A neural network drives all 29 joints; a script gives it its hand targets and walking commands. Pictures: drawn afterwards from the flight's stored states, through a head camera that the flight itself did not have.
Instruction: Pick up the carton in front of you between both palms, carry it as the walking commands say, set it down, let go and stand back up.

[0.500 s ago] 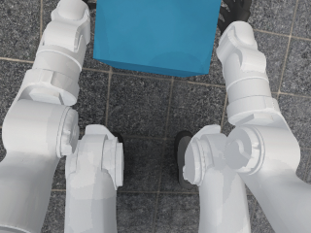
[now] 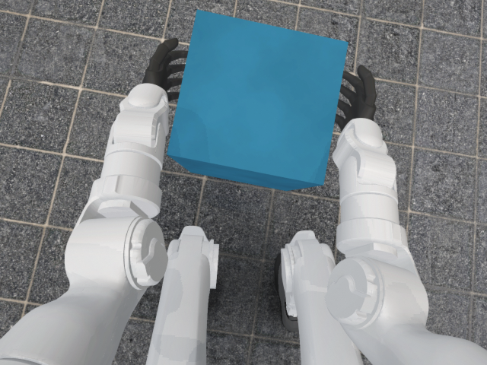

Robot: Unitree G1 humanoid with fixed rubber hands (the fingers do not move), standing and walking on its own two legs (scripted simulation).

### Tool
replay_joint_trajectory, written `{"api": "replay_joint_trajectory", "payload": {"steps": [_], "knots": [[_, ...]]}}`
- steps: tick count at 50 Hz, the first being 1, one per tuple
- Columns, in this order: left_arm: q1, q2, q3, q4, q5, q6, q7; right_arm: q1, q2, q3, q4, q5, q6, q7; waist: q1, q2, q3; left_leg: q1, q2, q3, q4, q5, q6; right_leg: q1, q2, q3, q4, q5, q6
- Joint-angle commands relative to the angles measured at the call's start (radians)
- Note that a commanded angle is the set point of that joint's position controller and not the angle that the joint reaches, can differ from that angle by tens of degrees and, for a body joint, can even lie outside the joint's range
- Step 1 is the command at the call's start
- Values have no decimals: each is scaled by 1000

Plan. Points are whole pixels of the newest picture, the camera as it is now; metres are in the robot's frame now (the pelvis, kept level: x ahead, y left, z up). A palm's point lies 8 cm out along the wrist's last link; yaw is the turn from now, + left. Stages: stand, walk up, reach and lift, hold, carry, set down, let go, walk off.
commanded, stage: reach and lift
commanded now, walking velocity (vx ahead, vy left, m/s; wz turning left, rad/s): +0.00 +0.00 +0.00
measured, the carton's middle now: (252, 121) +0.50 +0.02 -0.14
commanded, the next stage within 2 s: none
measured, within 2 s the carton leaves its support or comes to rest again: neither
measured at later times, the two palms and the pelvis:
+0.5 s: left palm (115, 69) +0.46 +0.17 +0.08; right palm (429, 91) +0.46 -0.13 +0.10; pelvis +0.04 +0.00 +0.12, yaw +2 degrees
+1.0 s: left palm out of the picture +0.41 +0.16 +0.24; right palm out of the picture +0.42 -0.14 +0.25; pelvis +0.09 -0.01 +0.26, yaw +3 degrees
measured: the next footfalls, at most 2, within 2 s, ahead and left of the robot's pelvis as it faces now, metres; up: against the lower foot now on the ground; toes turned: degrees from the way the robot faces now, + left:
none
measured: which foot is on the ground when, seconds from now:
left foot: down 0.00-1.00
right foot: down 0.00-1.00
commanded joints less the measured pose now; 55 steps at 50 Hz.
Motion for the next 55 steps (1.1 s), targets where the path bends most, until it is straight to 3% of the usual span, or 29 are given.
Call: {"api": "replay_joint_trajectory", "payload": {"steps": [1, 7, 12, 17, 30, 44, 55], "knots": [[-493, -1043, -355, -69, -157, -38, -223, -694, 1002, 623, 74, 150, 27, 267, 48, 35, -1041, 647, -109, 140, -222, 135, 43, 536, 112, -141, -207, 122, -3], [-449, -1116, -497, -208, -233, -19, -223, -597, 1043, 743, 18, 202, 43, 276, 33, 57, -1129, 807, -117, 138, -281, 212, 26, 653, 114, -129, -273, 188, -5], [-385, -1167, -565, -257, -264, -4, -213, -491, 1053, 772, 23, 213, 53, 286, 16, 96, -1071, 916, -120, 125, -355, 208, 12, 699, 111, -115, -343, 177, -18], [-294, -1202, -561, -241, -251, -3, -195, -391, 1053, 754, 54, 191, 51, 303, 10, 110, -953, 1004, -121, 106, -447, 196, 6, 732, 108, -102, -424, 153, -28], [-69, -1242, -547, -254, -205, -28, -171, -158, 1066, 748, 94, 139, 30, 333, 14, 64, -748, 1271, -110, 45, -699, 240, 19, 980, 86, -50, -676, 189, -44], [164, -1244, -624, -361, -207, -10, -182, 111, 1084, 826, 40, 123, 57, 341, 18, 48, -549, 1581, -83, 7, -991, 372, 30, 1410, 47, 18, -990, 354, -57], [328, -1226, -681, -477, -235, 79, -189, 306, 1090, 885, -43, 135, 149, 357, 23, 26, -341, 1848, -69, 1, -1235, 488, 30, 1749, 15, 38, -1240, 515, -54]]}}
